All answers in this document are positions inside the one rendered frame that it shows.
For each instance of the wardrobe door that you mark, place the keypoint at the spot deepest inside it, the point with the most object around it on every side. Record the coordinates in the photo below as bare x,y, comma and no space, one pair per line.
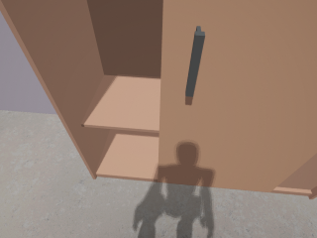
252,120
303,178

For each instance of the handle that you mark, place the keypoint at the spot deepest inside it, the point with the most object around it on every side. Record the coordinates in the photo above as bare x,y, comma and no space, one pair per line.
196,53

